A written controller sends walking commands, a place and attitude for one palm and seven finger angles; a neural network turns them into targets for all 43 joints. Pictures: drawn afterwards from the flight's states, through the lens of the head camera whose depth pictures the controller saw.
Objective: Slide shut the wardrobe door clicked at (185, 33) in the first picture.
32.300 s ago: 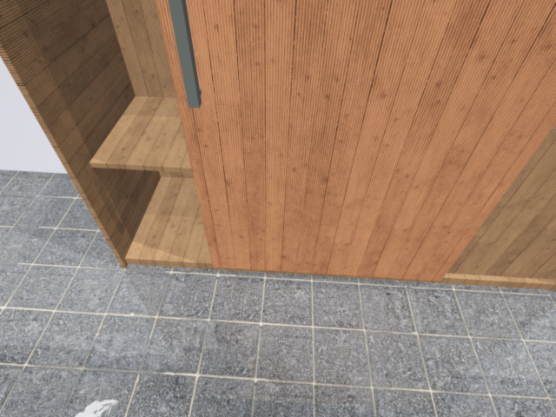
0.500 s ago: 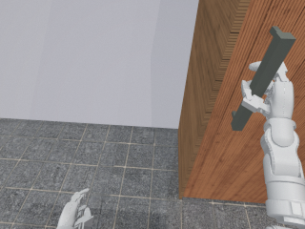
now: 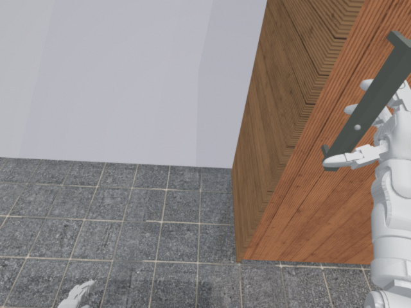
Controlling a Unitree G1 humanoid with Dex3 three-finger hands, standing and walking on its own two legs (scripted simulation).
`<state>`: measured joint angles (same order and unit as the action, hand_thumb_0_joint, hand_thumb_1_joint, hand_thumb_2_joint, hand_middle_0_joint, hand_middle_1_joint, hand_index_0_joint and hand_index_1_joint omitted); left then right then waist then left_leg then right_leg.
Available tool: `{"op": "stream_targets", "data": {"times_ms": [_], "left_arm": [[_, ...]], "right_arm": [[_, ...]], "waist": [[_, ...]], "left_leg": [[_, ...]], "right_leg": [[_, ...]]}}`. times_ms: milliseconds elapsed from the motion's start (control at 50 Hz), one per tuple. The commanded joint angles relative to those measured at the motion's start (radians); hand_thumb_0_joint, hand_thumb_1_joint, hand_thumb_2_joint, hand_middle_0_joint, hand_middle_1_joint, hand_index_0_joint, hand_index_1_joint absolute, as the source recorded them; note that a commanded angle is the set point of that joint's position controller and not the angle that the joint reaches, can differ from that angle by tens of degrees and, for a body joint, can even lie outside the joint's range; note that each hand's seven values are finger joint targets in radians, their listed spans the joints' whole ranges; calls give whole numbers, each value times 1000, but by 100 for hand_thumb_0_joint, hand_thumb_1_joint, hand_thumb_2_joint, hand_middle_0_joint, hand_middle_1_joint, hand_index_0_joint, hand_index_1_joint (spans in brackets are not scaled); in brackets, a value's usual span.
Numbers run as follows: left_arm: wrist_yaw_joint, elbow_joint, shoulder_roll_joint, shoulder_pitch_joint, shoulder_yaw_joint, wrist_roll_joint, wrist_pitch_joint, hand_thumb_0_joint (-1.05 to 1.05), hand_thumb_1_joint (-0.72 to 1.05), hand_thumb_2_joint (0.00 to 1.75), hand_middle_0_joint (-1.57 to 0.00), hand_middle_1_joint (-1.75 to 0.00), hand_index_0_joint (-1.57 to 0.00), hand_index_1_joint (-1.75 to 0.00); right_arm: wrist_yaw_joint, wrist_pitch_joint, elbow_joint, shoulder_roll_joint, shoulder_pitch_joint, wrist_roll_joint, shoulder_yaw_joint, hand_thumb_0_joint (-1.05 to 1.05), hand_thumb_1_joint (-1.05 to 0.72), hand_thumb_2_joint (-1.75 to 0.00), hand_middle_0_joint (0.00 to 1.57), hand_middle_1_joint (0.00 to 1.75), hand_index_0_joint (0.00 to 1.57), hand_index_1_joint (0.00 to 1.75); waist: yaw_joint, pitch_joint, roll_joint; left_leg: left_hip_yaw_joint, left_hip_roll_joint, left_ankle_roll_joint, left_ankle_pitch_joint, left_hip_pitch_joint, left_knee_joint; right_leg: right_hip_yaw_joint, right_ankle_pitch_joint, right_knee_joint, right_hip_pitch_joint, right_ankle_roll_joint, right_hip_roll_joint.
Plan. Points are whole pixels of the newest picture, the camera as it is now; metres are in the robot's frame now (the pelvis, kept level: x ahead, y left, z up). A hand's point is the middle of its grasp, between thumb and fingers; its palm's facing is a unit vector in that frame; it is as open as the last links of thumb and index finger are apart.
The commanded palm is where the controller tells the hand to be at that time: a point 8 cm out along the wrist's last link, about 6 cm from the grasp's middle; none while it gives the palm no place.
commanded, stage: loosen the grip on the handle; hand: right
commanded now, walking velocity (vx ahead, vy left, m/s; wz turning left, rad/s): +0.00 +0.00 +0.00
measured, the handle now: (356, 111) +0.43 -0.24 +0.20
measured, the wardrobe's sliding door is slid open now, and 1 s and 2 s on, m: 0.00 0.00 0.00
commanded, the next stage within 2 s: slip the hand off the handle in 0.02 s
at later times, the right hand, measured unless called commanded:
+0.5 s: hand (389, 133) +0.37 -0.27 +0.20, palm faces +0.19 +0.97 -0.13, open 14.7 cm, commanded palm +0.34 -0.31 +0.20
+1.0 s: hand (407, 154) +0.33 -0.28 +0.20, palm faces +0.20 +0.97 -0.12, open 14.7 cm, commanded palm +0.29 -0.33 +0.20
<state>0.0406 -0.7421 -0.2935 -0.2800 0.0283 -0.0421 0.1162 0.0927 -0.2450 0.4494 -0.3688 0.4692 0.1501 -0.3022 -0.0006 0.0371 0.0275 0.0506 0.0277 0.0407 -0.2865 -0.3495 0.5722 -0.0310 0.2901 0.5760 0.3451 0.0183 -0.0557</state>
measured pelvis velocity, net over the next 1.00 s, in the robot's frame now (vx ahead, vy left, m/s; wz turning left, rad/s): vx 0.00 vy -0.03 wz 0.01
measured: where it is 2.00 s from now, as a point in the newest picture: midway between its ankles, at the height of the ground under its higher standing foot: outside the picture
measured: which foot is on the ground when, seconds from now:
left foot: down 0.00-1.00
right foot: down 0.00-1.00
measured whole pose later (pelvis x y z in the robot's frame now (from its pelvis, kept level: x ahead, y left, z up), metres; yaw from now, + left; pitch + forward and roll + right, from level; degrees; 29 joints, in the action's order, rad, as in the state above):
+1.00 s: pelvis +0.00 -0.03 +0.00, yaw +1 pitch +2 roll +1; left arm 0.07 -0.67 -0.26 -0.30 -0.03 -0.04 0.13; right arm 0.18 -0.17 0.26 -0.39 0.27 0.21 -0.37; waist -0.02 0.07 0.03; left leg 0.02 0.00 0.00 -0.27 -0.32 0.56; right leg -0.06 0.30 0.59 0.33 -0.01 -0.03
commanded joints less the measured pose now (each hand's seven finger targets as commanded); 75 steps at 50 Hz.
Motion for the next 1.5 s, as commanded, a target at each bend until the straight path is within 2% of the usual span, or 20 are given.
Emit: {"op": "stream_targets", "data": {"times_ms": [0, 40, 100, 180, 260, 320, 360, 520, 620, 680, 760, 800, 880, 940, 980, 1120, 1180, 1300, 1380, 1480], "left_arm": [[5, 173, -92, 106, 30, -2, 54, 0, 90, 90, -20, -30, -20, -30], [5, 182, -92, 84, 32, -1, 55, 0, 90, 90, -20, -30, -20, -30], [8, 197, -87, 67, 24, -2, 61, 0, 90, 90, -20, -30, -20, -30], [17, 211, -81, 67, 13, 1, 60, 0, 90, 90, -20, -30, -20, -30], [20, 221, -69, 75, 5, 5, 62, 0, 90, 90, -20, -30, -20, -30], [20, 223, -63, 76, -5, 5, 68, 0, 90, 90, -20, -30, -20, -30], [24, 217, -66, 77, -6, 4, 71, 0, 90, 90, -20, -30, -20, -30], [49, 205, -80, 88, -21, -4, 60, 0, 90, 90, -20, -30, -20, -30], [49, 206, -77, 78, -21, 4, 65, 0, 90, 90, -20, -30, -20, -30], [51, 194, -91, 55, -16, 9, 61, 0, 90, 90, -20, -30, -20, -30], [47, 218, -88, 73, -14, -3, 67, 0, 90, 90, -20, -30, -20, -30], [46, 224, -92, 76, -11, -5, 67, 0, 90, 90, -20, -30, -20, -30], [41, 238, -97, 84, -9, 1, 72, 0, 90, 90, -20, -30, -20, -30], [40, 243, -93, 107, -9, -3, 77, 0, 90, 90, -20, -30, -20, -30], [42, 244, -95, 116, -9, 1, 77, 0, 90, 90, -20, -30, -20, -30], [52, 253, -79, 151, -19, -8, 94, 0, 90, 90, -20, -30, -20, -30], [63, 244, -80, 157, -23, -11, 98, 0, 90, 90, -20, -30, -20, -30], [62, 258, -70, 191, -29, -10, 108, 0, 90, 90, -20, -30, -20, -30], [53, 268, -70, 182, -28, 0, 118, 0, 90, 90, -20, -30, -20, -30], [58, 258, -70, 179, -34, -3, 119, 0, 90, 90, -20, -30, -20, -30]], "right_arm": [[-18, -7, -233, -255, 340, 21, -98, 0, 55, -20, 25, 115, 25, 115], [-15, 6, -265, -235, 266, 19, -101, 0, 55, -20, 25, 115, 25, 115], [-12, 21, -330, -182, 280, 19, -51, 0, 55, -20, 25, 115, 25, 115], [-36, 43, -374, -210, 302, -1, -63, 0, 55, -20, 25, 115, 25, 115], [-45, 43, -419, -202, 305, -12, -64, 0, 55, -20, 25, 115, 25, 115], [-41, 40, -440, -139, 334, -15, 11, 0, 55, -20, 25, 115, 25, 115], [-35, 39, -431, -144, 334, -22, 20, 0, 55, -20, 25, 115, 25, 115], [-3, 76, -286, -200, 344, 9, -33, 0, 55, -20, 25, 115, 25, 115], [1, 30, -323, -253, 410, 1, -66, 0, 55, -20, 25, 115, 25, 115], [14, -4, -269, -332, 388, 0, -131, 0, 55, -20, 25, 115, 25, 115], [65, -11, -278, -257, 316, 27, -68, 0, 55, -20, 25, 115, 25, 115], [80, -5, -310, -264, 289, 40, -75, 0, 55, -20, 25, 115, 25, 115], [83, 7, -381, -303, 157, 69, -145, 0, 55, -20, 25, 115, 25, 115], [76, 14, -422, -293, 114, 91, -170, 0, 55, -20, 25, 115, 25, 115], [69, 19, -453, -343, 73, 93, -227, 0, 55, -20, 25, 115, 25, 115], [108, 39, -535, -278, 31, 104, -154, 0, 55, -20, 25, 115, 25, 115], [133, 54, -509, -281, 21, 122, -152, 0, 55, -20, 25, 115, 25, 115], [153, 66, -586, -275, -44, 147, -164, 0, 55, -20, 25, 115, 25, 115], [148, 63, -654, -290, -170, 157, -210, 0, 55, -20, 25, 115, 25, 115], [154, 85, -658, -286, -198, 176, -226, 0, 55, -20, 25, 115, 25, 115]], "waist": [[-27, 285, -125], [-40, 299, -99], [-26, 293, -66], [-25, 278, -18], [-27, 321, 48], [-9, 301, 63], [-4, 292, 92], [-8, 197, -17], [-12, 257, 64], [-10, 261, 24], [-14, 247, 81], [-20, 261, 89], [-53, 269, 41], [-51, 236, 4], [-64, 231, -7], [-35, 178, 44], [-25, 144, -6], [-50, 181, 46], [-78, 221, 15], [-67, 151, 4]], "left_leg": [[-199, -132, -77, 416, 269, -87], [-111, -88, -63, 527, 241, -50], [-51, -43, -41, 497, 175, -41], [-33, -28, -28, 409, 127, -43], [-20, -21, -22, 377, 107, -33], [-10, -18, -21, 337, 65, -36], [-7, -15, -18, 288, 38, -38], [-2, -17, -13, 163, 37, -75], [-11, -15, -10, 170, 43, -69], [-17, -9, -12, 161, 50, -73], [-19, -11, -11, 139, 41, -73], [-20, -11, -9, 155, 54, -74], [-17, -10, -11, 198, 96, -71], [-19, -12, -18, 196, 97, -78], [-30, -17, -20, 190, 118, -84], [-46, -24, -27, 111, 71, -111], [-61, -33, -31, 59, 70, -131], [-63, -44, -26, 100, 105, -115], [-44, -36, -27, 231, 153, -79], [-32, -28, -30, 225, 118, -91]], "right_leg": [[-3, -178, -18, 34, -35, 46], [-24, -278, -32, -37, -44, 53], [-30, -367, -34, -120, -52, 53], [-13, -383, -39, -157, -46, 39], [3, -422, -40, -209, -32, 29], [26, -437, -40, -234, -21, 18], [41, -421, -47, -248, -9, 11], [66, -214, -103, -151, -10, 14], [61, -238, -89, -180, -10, 20], [54, -220, -78, -149, -21, 20], [50, -170, -82, -141, -25, 26], [49, -187, -78, -142, -28, 27], [39, -232, -66, -123, -33, 29], [24, -208, -68, -104, -39, 34], [15, -197, -65, -88, -43, 35], [9, -117, -56, -98, -50, 43], [13, -80, -45, -70, -50, 43], [24, -121, -31, -84, -46, 47], [26, -207, -26, -100, -45, 47], [22, -198, -35, -90, -42, 46]]}}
